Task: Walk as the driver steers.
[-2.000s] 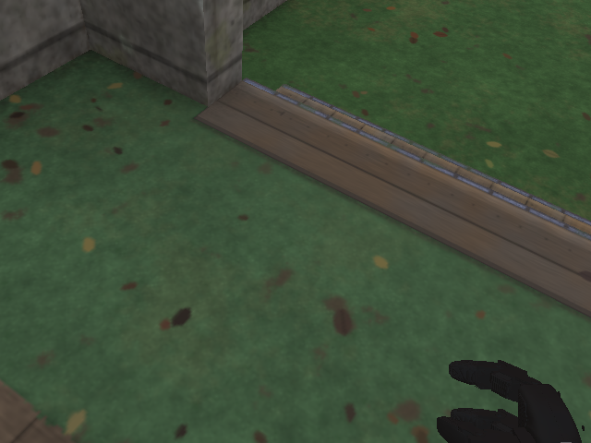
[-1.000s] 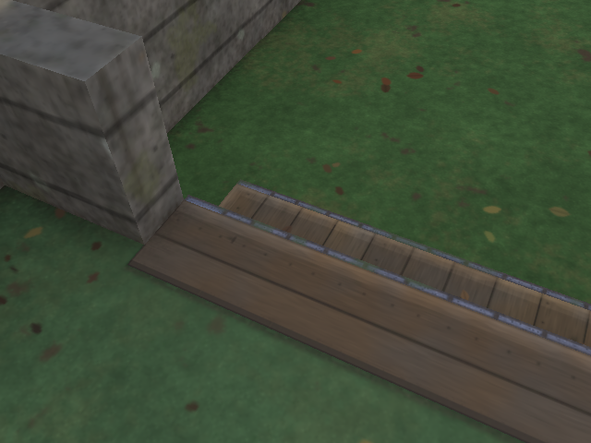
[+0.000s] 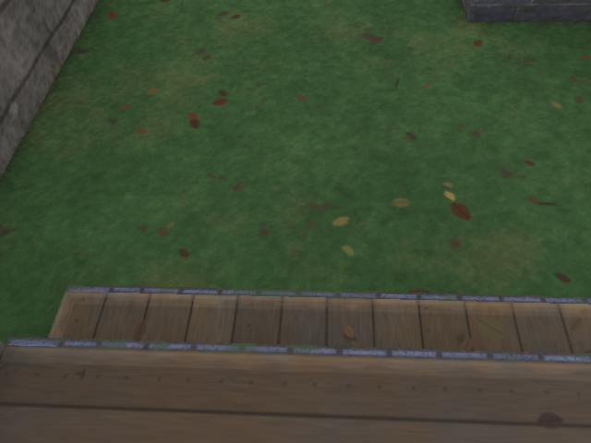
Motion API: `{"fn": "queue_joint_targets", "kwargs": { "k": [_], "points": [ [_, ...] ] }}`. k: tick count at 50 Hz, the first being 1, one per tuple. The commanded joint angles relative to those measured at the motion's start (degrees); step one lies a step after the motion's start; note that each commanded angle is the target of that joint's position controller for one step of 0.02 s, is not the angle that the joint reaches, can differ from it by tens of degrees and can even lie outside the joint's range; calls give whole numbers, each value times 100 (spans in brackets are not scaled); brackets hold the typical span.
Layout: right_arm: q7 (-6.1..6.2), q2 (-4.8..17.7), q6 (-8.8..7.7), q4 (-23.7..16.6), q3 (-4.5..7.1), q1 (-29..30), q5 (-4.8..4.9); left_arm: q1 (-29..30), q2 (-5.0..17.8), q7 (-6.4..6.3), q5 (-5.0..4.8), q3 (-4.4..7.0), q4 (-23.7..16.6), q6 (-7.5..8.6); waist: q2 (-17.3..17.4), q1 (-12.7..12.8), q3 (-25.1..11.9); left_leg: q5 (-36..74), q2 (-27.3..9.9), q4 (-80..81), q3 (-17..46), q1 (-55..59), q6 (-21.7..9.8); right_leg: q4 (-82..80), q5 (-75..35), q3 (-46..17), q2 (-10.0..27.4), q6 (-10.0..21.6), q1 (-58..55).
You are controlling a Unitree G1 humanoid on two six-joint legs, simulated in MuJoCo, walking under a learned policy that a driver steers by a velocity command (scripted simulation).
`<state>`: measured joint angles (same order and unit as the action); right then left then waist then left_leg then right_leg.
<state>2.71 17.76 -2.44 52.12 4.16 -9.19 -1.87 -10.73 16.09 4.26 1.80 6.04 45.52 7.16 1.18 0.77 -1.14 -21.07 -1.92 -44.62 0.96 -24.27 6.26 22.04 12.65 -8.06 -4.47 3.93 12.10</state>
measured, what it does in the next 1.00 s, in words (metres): walks ahead: left foot, then right foot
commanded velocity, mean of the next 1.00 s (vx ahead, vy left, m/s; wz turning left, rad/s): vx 0.39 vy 0.00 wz -0.15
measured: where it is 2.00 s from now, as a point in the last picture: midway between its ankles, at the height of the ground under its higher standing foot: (304, 298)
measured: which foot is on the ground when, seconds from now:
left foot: up 0.00-0.12, down 0.14-0.64, up 0.66-1.00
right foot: down 0.00-0.14, up 0.16-0.58, down 0.60-1.00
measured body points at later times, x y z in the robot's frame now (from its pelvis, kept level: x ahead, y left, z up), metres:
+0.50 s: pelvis +0.18 +0.04 -0.02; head +0.19 +0.04 +0.43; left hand +0.40 +0.21 -0.12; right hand +0.06 -0.16 -0.16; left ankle +0.02 +0.15 -0.75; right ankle +0.31 -0.12 -0.71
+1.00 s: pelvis +0.46 -0.02 -0.01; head +0.47 -0.01 +0.44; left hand +0.44 +0.21 -0.16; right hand +0.60 -0.25 -0.12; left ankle +0.61 +0.08 -0.70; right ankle +0.36 -0.11 -0.75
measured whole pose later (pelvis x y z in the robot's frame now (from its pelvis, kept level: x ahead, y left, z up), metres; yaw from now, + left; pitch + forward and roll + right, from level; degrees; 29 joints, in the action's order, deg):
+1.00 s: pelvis +0.46 -0.02 -0.01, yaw -8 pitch +4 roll -3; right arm -4.0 11.6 -4.7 48.9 -0.2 -6.7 -5.0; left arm -26.8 10.2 3.1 6.2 2.0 55.7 6.0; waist 1.6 4.9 -2.8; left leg 0.8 -4.2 -46.4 -0.5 -40.3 -3.2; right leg 19.0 17.4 4.6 -2.6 1.5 5.1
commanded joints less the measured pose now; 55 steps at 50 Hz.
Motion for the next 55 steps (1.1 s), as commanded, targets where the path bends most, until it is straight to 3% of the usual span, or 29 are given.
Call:
{"fn": "queue_joint_targets", "kwargs": {
  "k": [1,3,6,7,8,9,10,11,13,17,22,26,30,31,32,33,34,35,36,38,43,46,48,49,51,52,53,54,55],
  "points": [
    [-4,418,-138,-389,-6,137,-91,-134,880,-41,12,224,-346,-11,-662,190,-273,-165,-97,458,72,-406,-122,-407,-1255,-1874,1768,1415,-955],
    [-53,353,-232,-426,-58,63,-155,121,780,-64,22,170,-424,-133,-694,135,-27,-149,24,1034,-94,164,-327,-614,740,-2011,1541,1225,-401],
    [-190,342,-472,-311,-72,-628,-32,382,682,-45,130,79,-450,-262,-467,-309,30,573,107,2054,-250,2025,-585,22,1588,-1847,923,912,673],
    [-197,468,-558,-238,-59,-1148,-127,201,378,-78,207,-18,-433,-238,-75,-498,-188,556,-449,2184,372,2698,-986,933,1828,-1633,449,584,1065],
    [-152,1147,-670,-243,51,-1717,-172,292,-145,-83,196,-144,-795,-128,1126,-590,-373,823,-1906,2844,2885,3614,-2520,2569,2363,-716,-618,-116,2614],
    [-263,1041,-683,-117,-11,-1836,-284,523,50,-158,209,-75,-733,-56,590,-557,284,751,-2417,3291,3950,3450,-2996,3478,2262,-920,-326,-226,3712],
    [-375,808,-641,-155,-48,-1388,-195,403,258,-274,146,-36,-572,-74,301,-284,588,491,-2281,3335,3287,3254,-2684,4090,1736,-814,-19,-227,3991],
    [-393,382,-581,-268,-139,-1003,-61,180,418,-370,182,-12,-399,-133,419,-212,477,18,-1806,3429,2475,3014,-2276,4446,1223,-424,227,-215,3822],
    [-311,-111,-544,-369,-322,-854,-84,159,227,-346,353,-66,-294,-191,478,-120,516,770,-1377,3726,1603,2592,-1981,4244,309,-166,433,-92,3472],
    [-333,163,-551,-112,-253,-1668,-257,596,-55,-97,137,-174,-295,-237,228,-414,376,2815,-1191,3817,472,2916,-2102,3336,-770,278,526,-316,3502],
    [-572,35,-474,330,-294,-2311,-199,1280,-397,4,168,-397,-511,-371,342,-494,461,4255,-1153,3739,-124,2840,-2065,1882,-1148,974,742,-242,3175],
    [-630,130,-439,428,-250,-2349,-245,1615,-120,-4,148,-344,-689,-434,463,-340,538,4598,-1290,3581,-163,2996,-1936,1411,-943,1124,539,170,2714],
    [-594,648,-407,421,-65,-2222,-276,946,289,-143,-14,-169,-581,-394,520,270,4,7101,-1043,2268,-607,2498,-1427,1126,-1210,1432,53,560,374],
    [-570,454,-437,358,-102,-2473,-329,-105,559,-186,-51,-93,-251,-330,181,396,-897,6401,-661,968,-741,1392,-1083,1663,-2111,1006,334,987,-1720],
    [-650,-64,-500,252,-334,-3070,-455,-1690,624,-229,-127,-111,187,-319,-814,686,-2251,3290,83,-856,-546,-633,-669,1020,-1688,-1320,1754,2126,-4448],
    [-819,-25,-426,196,-276,-2159,-283,-3082,554,-298,76,-122,682,-343,-806,1242,-2315,-985,712,-2770,-12,-1290,-673,-143,-1305,-2802,2405,2219,-4584],
    [-817,-76,-444,-111,-219,-1282,-107,-2801,778,-352,190,-7,807,-168,-535,1118,-841,-738,259,-3493,573,-2151,-945,-413,-74,-2411,2267,1589,-3305],
    [-666,105,-483,-156,-176,-854,-179,-1758,576,-379,96,-28,628,-100,-422,792,127,-281,-228,-3198,593,-2082,-1069,-711,277,-1730,2115,1339,-1682],
    [-537,5,-459,-231,-214,-925,-361,-1154,42,-390,17,-225,534,-105,-393,373,-19,-147,-402,-2700,566,-1505,-1178,-954,-60,-1278,1947,1293,-857],
    [-486,-549,-321,-243,-377,-1057,-414,-635,-448,-378,-16,-383,458,-125,-316,-120,13,-195,-618,-2216,462,-747,-1116,-1302,-769,-771,1881,1288,276],
    [-549,-483,-191,-265,-427,-710,-277,-758,72,-241,262,-219,458,64,-327,-137,126,1506,-492,-443,-142,-795,-883,-1506,-1465,317,1486,1177,956],
    [-673,-389,-136,-365,-412,-218,-283,-1117,170,-85,371,-224,578,-2,-472,-27,11,2386,-284,-47,-257,-314,-875,-1226,-2141,786,1447,1032,1064],
    [-665,-101,-169,-457,-327,-3,-230,-1107,228,-61,349,-234,568,-2,-562,-57,118,2361,-202,124,-181,-293,-922,-1069,-1795,851,1560,881,869],
    [-682,-73,-242,-249,-282,-786,-357,-865,251,-115,606,-270,499,-13,-656,-386,-15,2793,-126,-1136,-240,335,-965,-605,-2147,954,1614,728,1099],
    [-669,290,-414,-192,-102,-1339,-355,-346,426,-258,482,-285,294,-4,-392,-712,-7,1799,19,-1164,-376,818,-1059,246,-2864,1268,1570,521,1053],
    [-638,420,-458,-444,-16,-732,-112,-314,670,-278,89,-228,333,-22,-275,-631,178,860,149,616,-571,704,-1049,552,-2767,1355,1536,517,554],
    [-582,473,-503,-374,35,-836,25,-863,689,-261,115,-235,515,-64,-208,-401,5,1022,518,1040,-815,1362,-1145,1383,-2888,1352,1327,501,225],
    [-434,721,-567,-230,144,-1613,7,-1602,292,-214,382,-324,722,-90,460,-338,-621,2566,85,1015,409,2571,-1837,3160,-1736,1421,1009,110,714],
    [-384,1036,-547,-214,148,-2226,-18,-2411,-509,-145,583,-570,758,-32,1355,-222,-1658,4528,-1069,1308,2614,4109,-3301,5122,2267,1003,272,-415,1923]
  ]
}}
Keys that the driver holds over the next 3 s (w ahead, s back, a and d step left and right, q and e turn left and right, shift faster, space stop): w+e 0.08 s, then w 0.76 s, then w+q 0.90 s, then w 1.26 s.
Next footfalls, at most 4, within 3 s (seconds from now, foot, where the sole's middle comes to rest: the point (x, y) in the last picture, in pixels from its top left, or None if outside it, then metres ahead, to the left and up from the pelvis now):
0.14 left None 0.06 0.15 -0.78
0.60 right None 0.39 -0.12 -0.78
1.06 left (297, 388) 0.62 0.07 -0.78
1.58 right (365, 331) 0.87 -0.12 -0.96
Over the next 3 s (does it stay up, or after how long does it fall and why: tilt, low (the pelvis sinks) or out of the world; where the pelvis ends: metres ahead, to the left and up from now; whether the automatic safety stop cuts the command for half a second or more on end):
stays up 1.54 0.17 -0.36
